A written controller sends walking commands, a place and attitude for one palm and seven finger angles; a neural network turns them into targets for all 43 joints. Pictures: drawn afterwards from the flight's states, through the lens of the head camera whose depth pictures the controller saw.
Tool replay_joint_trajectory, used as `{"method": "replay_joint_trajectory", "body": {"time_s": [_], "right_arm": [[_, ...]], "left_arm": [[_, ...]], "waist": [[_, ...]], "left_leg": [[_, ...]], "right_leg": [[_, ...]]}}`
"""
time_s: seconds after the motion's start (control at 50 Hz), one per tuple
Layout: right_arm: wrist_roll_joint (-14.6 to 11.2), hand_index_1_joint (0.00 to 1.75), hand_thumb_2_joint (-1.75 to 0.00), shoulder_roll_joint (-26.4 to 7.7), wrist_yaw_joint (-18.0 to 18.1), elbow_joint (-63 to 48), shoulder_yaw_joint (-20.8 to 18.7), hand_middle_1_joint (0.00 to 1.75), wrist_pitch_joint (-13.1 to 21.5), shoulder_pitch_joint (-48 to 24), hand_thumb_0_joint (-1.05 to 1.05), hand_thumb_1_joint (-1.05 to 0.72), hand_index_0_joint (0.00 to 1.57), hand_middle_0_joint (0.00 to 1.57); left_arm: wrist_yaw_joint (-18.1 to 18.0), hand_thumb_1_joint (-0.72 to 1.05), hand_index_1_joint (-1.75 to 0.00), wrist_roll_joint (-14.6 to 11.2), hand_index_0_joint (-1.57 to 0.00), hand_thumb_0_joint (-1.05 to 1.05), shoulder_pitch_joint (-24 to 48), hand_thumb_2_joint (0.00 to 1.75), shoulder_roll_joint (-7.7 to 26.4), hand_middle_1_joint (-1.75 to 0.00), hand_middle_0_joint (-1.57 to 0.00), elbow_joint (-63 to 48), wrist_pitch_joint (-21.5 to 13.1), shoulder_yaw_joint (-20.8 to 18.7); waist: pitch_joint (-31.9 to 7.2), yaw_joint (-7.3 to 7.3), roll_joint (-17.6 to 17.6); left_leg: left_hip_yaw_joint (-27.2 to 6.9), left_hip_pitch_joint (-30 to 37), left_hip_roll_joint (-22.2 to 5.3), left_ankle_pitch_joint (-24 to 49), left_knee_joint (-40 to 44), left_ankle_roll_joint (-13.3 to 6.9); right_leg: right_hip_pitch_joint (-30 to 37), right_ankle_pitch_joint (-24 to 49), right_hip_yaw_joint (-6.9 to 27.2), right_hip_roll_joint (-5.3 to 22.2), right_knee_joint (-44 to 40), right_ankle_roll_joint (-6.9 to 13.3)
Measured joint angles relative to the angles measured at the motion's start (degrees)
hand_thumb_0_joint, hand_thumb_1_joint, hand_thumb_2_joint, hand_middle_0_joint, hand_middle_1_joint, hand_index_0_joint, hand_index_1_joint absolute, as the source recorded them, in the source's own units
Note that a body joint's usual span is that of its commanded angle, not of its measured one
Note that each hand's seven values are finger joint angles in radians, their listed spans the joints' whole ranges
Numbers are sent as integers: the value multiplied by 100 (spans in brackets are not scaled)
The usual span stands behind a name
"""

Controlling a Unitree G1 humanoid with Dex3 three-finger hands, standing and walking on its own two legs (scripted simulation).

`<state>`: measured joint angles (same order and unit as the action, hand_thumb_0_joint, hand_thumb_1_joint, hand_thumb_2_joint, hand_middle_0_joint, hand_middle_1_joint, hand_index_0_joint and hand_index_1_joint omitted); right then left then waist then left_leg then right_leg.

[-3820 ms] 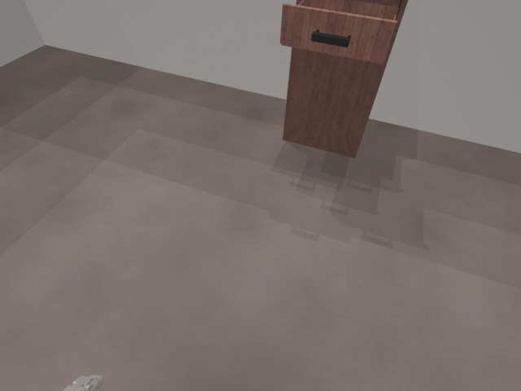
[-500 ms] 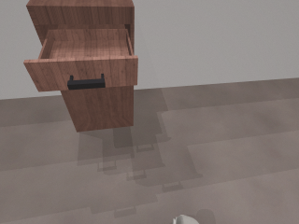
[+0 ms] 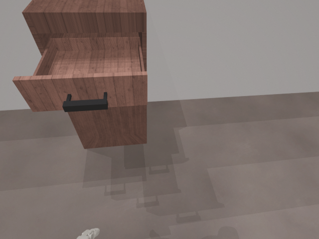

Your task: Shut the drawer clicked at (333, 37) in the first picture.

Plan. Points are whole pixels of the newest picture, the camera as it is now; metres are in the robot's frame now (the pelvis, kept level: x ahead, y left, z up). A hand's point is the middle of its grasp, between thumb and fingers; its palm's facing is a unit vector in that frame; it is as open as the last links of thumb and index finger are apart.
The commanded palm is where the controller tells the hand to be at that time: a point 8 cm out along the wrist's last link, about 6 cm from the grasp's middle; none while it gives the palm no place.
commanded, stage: turn to face it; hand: left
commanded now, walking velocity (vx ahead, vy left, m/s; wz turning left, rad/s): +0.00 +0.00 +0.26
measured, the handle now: (86, 100) +0.52 +0.26 +0.02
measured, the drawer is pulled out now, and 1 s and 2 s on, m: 0.30 0.30 0.30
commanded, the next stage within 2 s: take the last steps up to it in 0.06 s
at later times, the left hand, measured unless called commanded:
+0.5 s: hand out of the picture +0.02 +0.17 -0.16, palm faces +0.14 -0.96 -0.23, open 7.4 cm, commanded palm none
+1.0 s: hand out of the picture +0.05 +0.17 -0.18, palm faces +0.20 -0.97 -0.13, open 7.4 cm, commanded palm none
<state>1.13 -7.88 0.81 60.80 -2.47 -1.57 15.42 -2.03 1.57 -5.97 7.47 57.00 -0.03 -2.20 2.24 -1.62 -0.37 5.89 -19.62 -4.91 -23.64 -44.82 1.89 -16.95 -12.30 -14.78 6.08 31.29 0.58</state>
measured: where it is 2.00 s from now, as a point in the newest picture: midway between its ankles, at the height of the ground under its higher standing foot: outside the picture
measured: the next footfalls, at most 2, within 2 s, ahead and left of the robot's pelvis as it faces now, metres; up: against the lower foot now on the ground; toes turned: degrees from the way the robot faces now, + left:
left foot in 0.04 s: +0.05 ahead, +0.11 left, +0.00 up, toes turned +8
right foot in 0.44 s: +0.07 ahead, -0.11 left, +0.00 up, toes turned -2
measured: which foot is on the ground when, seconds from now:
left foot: up 0.00-0.02, down 0.04-0.46, up 0.48-0.88, down 0.90-1.00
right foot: down 0.00-0.04, up 0.06-0.42, down 0.44-0.90, up 0.92-1.00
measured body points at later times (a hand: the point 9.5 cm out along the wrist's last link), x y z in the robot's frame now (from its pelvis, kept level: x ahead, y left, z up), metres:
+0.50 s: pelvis +0.04 -0.02 +0.00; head +0.03 -0.04 +0.45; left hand +0.01 +0.22 -0.14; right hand +0.06 -0.24 -0.16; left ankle +0.01 +0.10 -0.71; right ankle +0.03 -0.11 -0.73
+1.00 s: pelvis +0.15 +0.03 +0.00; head +0.18 +0.05 +0.45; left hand +0.05 +0.22 -0.16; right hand +0.27 -0.17 -0.14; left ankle +0.18 +0.14 -0.73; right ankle +0.07 -0.09 -0.66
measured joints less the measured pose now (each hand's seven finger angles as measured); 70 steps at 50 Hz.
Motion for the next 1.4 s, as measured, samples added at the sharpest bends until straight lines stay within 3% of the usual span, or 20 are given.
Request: {"method": "replay_joint_trajectory", "body": {"time_s": [0.02,0.04,0.08,0.14,0.2,0.36,0.42,0.46,0.52,0.62,0.7,0.82,0.88,0.94,0.98,1.04,1.16,1.28,1.34,1.4], "right_arm": [[0,30,-90,-58,-13,-48,-8,30,24,-16,1,-93,20,20],[10,30,-90,-108,-23,-90,-18,30,58,-25,1,-93,20,20],[57,30,-90,-109,-20,-158,-22,30,78,-70,1,-93,20,20],[65,30,-90,-88,33,-235,6,30,138,-93,1,-92,20,20],[39,30,-90,-95,65,-234,45,30,174,-158,1,-92,20,20],[50,30,-90,-152,30,-153,22,30,245,-172,0,-91,21,20],[37,30,-90,-186,-8,-30,6,30,211,-61,0,-91,21,20],[-6,30,-90,-207,-26,67,-5,30,184,45,0,-91,21,20],[7,30,-90,-243,-96,246,-25,30,37,164,0,-91,20,20],[37,30,-90,-256,-183,251,-98,30,53,16,1,-91,20,20],[18,30,-90,-229,-194,136,-130,30,95,-179,1,-91,20,20],[-3,30,-90,-138,-216,19,-100,30,161,-557,0,-91,20,20],[12,30,-90,-62,-193,-80,-42,30,294,-696,0,-91,20,20],[35,30,-90,54,-109,-179,-3,30,481,-799,0,-91,20,20],[5,30,-90,132,-50,-207,-3,30,519,-743,0,-91,20,20],[-24,30,-90,73,75,-262,-104,30,598,-618,-3,-95,21,21],[40,30,-90,-111,38,-40,-51,30,467,-201,-2,-94,20,20],[60,30,-90,-125,-31,213,-52,30,271,219,-1,-92,20,20],[7,30,-90,-177,-18,337,-20,30,163,297,0,-91,20,20],[-55,30,-90,-160,36,399,28,30,73,219,0,-91,20,20]], "left_arm": [[5,92,-30,-16,-20,-1,-46,90,23,-30,-20,-6,32,-7],[16,92,-30,-39,-20,-1,-103,90,54,-30,-20,-13,74,-20],[24,92,-30,-71,-20,-1,-237,90,180,-30,-20,-4,182,-98],[60,92,-30,-34,-20,-1,-384,90,367,-30,-20,84,274,-178],[69,92,-30,-45,-19,0,-538,90,487,-30,-20,167,250,-195],[133,92,-30,-8,-19,0,-915,90,477,-30,-19,463,197,-75],[185,91,-30,3,-19,0,-1011,90,361,-30,-19,500,98,-21],[188,91,-30,24,-19,0,-1082,90,270,-30,-19,508,-36,4],[148,91,-30,16,-19,0,-1284,90,78,-30,-19,493,-192,23],[100,91,-30,2,-19,0,-1765,90,-193,-30,-20,658,-315,83],[104,91,-30,8,-20,0,-2013,90,-356,-30,-20,856,-356,136],[100,91,-30,24,-20,0,-2167,90,-396,-30,-20,1014,-344,119],[96,91,-30,0,-20,0,-2234,90,-339,-30,-20,1051,-298,74],[105,91,-30,-35,-20,0,-2096,90,-233,-30,-20,1071,-164,39],[110,91,-30,-28,-20,0,-1893,90,-125,-30,-20,1037,-86,-8],[137,91,-30,8,-19,1,-1509,90,52,-30,-20,848,-54,-92],[150,91,-30,17,-19,0,-724,90,309,-30,-19,274,-45,-168],[198,92,-30,31,-19,0,-323,90,339,-30,-19,2,-118,-123],[150,91,-30,16,-19,0,-263,90,200,-30,-19,67,-237,-34],[88,91,-30,-14,-19,0,-256,90,53,-30,-19,169,-243,76]], "waist": [[-21,22,-6],[-49,38,-18],[-67,67,-158],[-71,86,-238],[-31,168,-215],[-57,132,11],[-96,124,108],[-107,156,177],[-187,266,289],[-177,291,221],[-93,286,157],[78,468,29],[127,512,-53],[233,461,-192],[208,409,-235],[116,289,-242],[-33,194,-147],[-49,39,16],[9,-16,264],[69,0,284]], "left_leg": [[31,144,5,253,439,-9],[17,209,32,419,687,-187],[45,204,129,412,646,-392],[12,357,266,588,1057,-439],[-10,584,365,879,1590,-459],[-87,901,470,1065,2062,-406],[-123,906,476,941,1901,-328],[-175,783,452,609,1459,-290],[-288,262,382,-153,34,-318],[-276,-630,132,595,-1225,-212],[-211,-952,-64,946,-900,-113],[-20,-722,-51,973,340,-194],[136,-195,85,1135,1162,-295],[282,-68,151,1140,985,-408],[389,121,178,917,1058,-411],[484,476,248,1021,1544,-371],[503,971,297,1089,2127,-323],[454,1125,179,597,1711,-78],[192,879,38,-204,894,-43],[-101,537,145,-562,230,-17]], "right_leg": [[-26,-70,-33,24,123,-43],[-84,-162,-58,62,290,-91],[-250,-813,237,50,764,-203],[-603,-1235,828,-116,1915,-258],[-679,-1159,1088,-189,2336,-336],[-96,-1416,1122,-247,1295,-290],[278,-1094,1019,-305,439,-226],[520,-541,959,-352,-78,-80],[713,-566,800,-417,-134,118],[1212,-384,723,-452,-871,135],[1476,-358,642,-453,-1200,108],[1694,-641,582,-393,-1171,-44],[1656,-1054,607,-309,-691,-177],[889,-1705,928,-193,1317,-81],[230,-1652,1095,-208,2617,-12],[-505,-1214,1096,-120,3203,-42],[-904,-724,1021,35,1886,-162],[-272,-242,909,-83,284,-185],[-128,-173,756,-251,308,99],[88,-250,710,-314,59,191]]}}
